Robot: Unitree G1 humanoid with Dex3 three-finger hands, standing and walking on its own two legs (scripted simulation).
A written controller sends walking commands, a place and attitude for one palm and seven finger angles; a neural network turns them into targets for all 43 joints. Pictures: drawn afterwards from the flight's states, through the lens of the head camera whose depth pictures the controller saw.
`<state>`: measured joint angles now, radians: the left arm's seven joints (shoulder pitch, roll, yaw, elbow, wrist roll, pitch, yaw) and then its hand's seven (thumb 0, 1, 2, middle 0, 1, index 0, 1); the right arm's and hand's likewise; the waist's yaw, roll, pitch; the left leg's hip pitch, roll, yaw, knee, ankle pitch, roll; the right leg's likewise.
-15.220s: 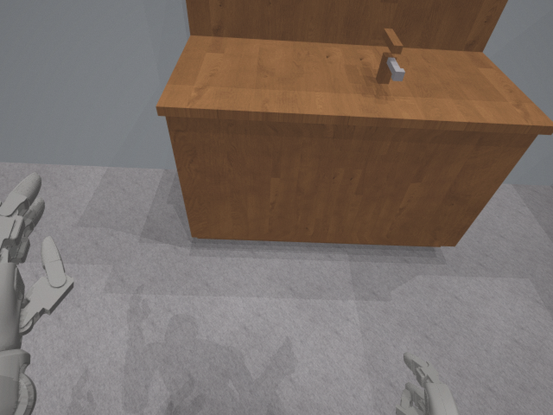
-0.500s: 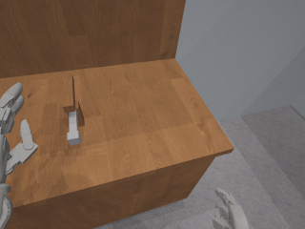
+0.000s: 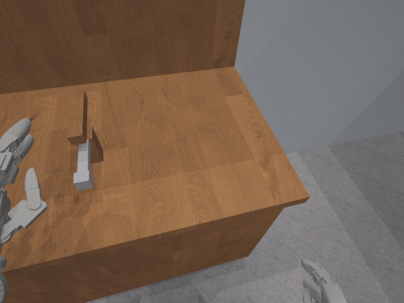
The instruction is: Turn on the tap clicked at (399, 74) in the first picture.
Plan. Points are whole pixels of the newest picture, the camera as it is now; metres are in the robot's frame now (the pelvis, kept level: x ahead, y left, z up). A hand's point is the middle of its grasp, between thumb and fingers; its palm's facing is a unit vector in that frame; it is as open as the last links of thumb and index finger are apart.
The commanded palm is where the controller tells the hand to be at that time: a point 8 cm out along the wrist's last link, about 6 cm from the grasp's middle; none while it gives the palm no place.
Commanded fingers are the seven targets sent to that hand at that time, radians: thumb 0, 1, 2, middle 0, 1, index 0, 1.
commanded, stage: come to a stop and stand still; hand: left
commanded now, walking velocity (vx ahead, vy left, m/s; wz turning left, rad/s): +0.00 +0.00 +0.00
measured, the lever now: (83, 180) +0.32 +0.26 +0.04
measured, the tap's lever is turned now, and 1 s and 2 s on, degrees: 0 0 0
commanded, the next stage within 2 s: look again from close up in 0.96 s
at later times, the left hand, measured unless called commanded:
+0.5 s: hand out of the picture +0.18 +0.29 +0.16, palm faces +0.39 -0.85 -0.34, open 7.4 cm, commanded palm +0.12 +0.30 +0.18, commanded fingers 0.00 0.90 0.90 -0.20 -0.30 -0.20 -0.30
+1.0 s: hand out of the picture +0.15 +0.29 +0.16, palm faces +0.36 -0.86 -0.35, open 7.4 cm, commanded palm +0.09 +0.31 +0.18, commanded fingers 0.00 0.90 0.90 -0.20 -0.30 -0.20 -0.30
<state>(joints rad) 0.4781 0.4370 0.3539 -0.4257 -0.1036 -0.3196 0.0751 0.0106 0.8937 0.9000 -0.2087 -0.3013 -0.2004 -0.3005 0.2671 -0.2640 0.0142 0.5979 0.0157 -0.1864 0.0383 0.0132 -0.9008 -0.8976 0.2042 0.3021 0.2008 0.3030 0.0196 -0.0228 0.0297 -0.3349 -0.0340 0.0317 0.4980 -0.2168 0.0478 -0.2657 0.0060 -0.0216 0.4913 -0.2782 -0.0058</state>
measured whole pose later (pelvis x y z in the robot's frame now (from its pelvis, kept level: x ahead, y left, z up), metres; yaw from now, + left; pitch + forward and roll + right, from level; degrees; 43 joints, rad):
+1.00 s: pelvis -0.06 +0.03 +0.00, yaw +3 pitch +0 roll -1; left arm 0.44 0.44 0.37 -0.46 -0.12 -0.30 0.07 0.01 0.89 0.90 -0.21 -0.30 -0.20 -0.30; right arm 0.21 -0.20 0.03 0.59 0.03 -0.21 0.02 0.01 -0.90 -0.90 0.20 0.30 0.20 0.30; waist 0.03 -0.06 0.07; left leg -0.34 -0.08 0.01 0.43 -0.10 0.07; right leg -0.28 -0.04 -0.05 0.47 -0.20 0.03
